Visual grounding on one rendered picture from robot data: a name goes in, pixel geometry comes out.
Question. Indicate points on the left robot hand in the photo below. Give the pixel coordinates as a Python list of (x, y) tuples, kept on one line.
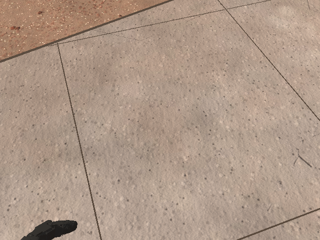
[(49, 230)]

